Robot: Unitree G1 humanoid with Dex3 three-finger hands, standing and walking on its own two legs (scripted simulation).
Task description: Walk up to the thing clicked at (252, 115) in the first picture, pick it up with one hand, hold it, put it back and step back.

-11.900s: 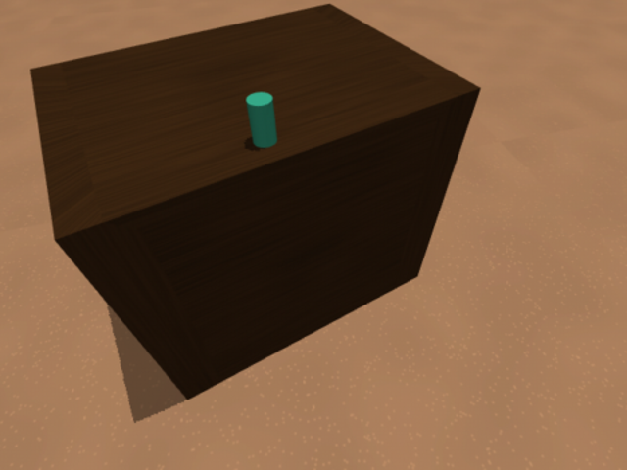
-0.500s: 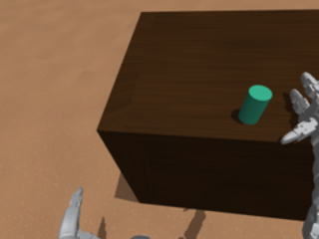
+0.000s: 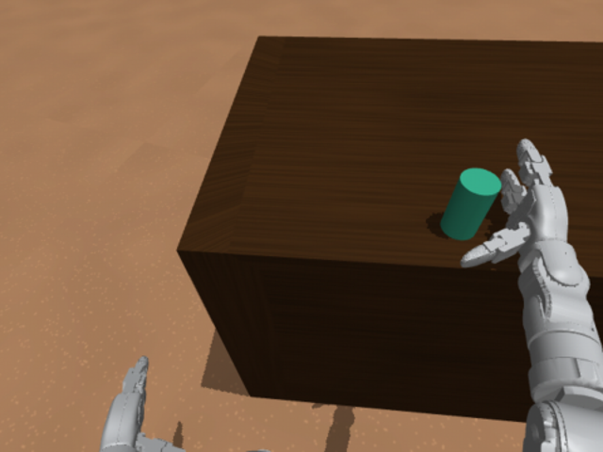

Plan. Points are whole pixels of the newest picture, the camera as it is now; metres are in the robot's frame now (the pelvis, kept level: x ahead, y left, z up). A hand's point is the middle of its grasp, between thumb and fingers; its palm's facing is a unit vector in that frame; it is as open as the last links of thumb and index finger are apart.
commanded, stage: rest palm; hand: right
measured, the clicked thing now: (468, 205) +0.43 -0.18 +0.10
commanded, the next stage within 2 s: close in 0.08 s
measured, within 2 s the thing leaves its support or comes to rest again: leaves its support in 1.16 s
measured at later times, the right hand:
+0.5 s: hand (470, 193) +0.44 -0.17 +0.12, palm faces +0.08 +1.00 +0.01, open 15.6 cm
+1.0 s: hand (470, 202) +0.43 -0.18 +0.11, palm faces +0.08 +1.00 +0.02, open 7.6 cm
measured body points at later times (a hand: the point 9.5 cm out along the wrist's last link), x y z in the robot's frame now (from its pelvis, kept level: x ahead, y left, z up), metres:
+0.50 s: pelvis -0.01 +0.00 +0.00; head +0.03 +0.00 +0.45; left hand +0.13 +0.28 -0.06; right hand +0.43 -0.23 +0.12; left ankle +0.02 +0.13 -0.71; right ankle +0.01 -0.13 -0.71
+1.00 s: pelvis +0.00 +0.00 +0.00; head +0.03 -0.01 +0.45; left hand +0.14 +0.26 -0.06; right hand +0.42 -0.23 +0.11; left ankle +0.02 +0.13 -0.71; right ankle +0.01 -0.13 -0.71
